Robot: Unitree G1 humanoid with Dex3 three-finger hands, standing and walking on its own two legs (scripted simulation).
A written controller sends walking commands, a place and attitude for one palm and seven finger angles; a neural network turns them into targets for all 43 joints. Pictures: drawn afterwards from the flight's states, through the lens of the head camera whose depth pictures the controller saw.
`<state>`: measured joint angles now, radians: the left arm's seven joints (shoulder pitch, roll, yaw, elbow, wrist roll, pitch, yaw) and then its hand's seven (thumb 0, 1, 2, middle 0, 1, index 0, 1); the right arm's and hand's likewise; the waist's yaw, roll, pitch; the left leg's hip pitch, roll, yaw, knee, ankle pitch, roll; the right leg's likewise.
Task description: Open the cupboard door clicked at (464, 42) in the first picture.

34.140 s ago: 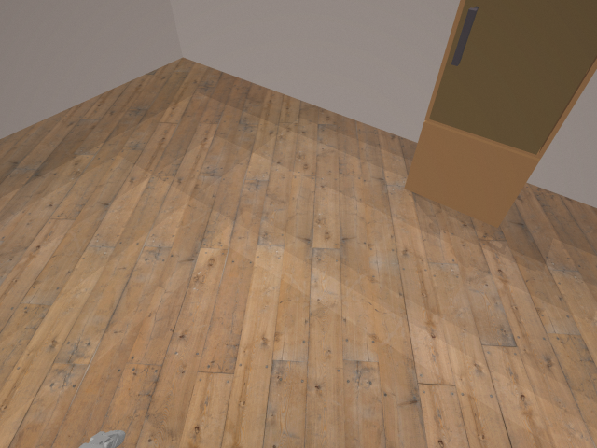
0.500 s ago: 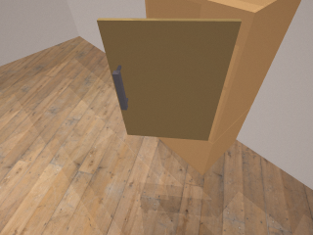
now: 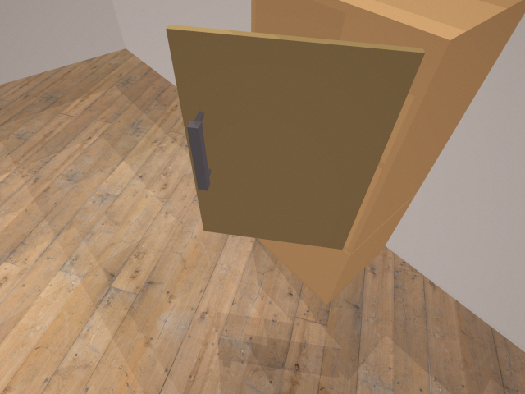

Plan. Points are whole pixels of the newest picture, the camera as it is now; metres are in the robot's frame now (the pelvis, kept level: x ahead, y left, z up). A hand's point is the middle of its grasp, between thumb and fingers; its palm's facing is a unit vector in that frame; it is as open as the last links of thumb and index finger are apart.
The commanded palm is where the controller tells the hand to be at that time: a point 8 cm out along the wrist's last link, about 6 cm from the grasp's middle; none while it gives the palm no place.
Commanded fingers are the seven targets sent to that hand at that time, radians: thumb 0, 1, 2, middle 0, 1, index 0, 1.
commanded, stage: come to a stop and stand still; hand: left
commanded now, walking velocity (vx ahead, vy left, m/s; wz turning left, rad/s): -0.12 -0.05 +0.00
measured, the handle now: (202, 152) +0.58 +0.19 +0.01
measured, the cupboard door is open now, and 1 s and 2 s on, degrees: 40 40 40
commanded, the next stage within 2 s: look again from close up in 0.96 s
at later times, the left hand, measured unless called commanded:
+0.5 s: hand out of the picture +0.09 +0.19 -0.18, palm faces -0.01 -0.98 -0.20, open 7.3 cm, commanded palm none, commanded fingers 0.00 0.90 0.90 -0.20 -0.30 -0.20 -0.30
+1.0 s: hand out of the picture +0.01 +0.24 -0.16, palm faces -0.02 -0.97 -0.25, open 7.3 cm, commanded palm none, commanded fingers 0.00 0.90 0.90 -0.20 -0.30 -0.20 -0.30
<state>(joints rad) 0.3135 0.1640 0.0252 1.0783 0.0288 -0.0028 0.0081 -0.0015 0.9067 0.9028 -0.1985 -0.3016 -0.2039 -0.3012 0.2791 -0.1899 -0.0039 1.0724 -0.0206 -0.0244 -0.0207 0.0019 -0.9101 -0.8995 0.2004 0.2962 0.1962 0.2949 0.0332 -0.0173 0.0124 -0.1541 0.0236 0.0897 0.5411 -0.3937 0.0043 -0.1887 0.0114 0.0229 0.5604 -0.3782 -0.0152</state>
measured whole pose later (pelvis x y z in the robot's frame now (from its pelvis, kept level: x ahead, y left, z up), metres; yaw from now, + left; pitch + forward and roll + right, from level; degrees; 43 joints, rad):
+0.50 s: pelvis +0.02 +0.02 +0.00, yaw -2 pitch +0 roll -1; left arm 0.20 0.17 0.02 1.01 0.02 0.00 0.05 0.00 0.92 0.90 -0.20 -0.30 -0.20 -0.30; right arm 0.25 -0.15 -0.03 1.04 -0.01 0.01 -0.03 0.01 -0.92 -0.90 0.20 0.30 0.20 0.30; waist 0.00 -0.01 0.05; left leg -0.26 0.04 0.08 0.67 -0.38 0.00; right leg -0.27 -0.01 -0.07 0.58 -0.31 0.00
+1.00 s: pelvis +0.00 +0.05 +0.01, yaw -2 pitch +0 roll +0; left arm 0.32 0.20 0.00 1.04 0.03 0.01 0.02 0.00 0.91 0.90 -0.19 -0.30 -0.20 -0.30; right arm 0.27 -0.20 -0.01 1.00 -0.02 -0.01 -0.01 0.00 -0.91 -0.90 0.20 0.30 0.20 0.30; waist 0.02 0.02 0.01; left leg -0.21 -0.04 0.09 0.43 -0.23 0.06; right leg -0.23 -0.07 -0.04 0.47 -0.23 0.03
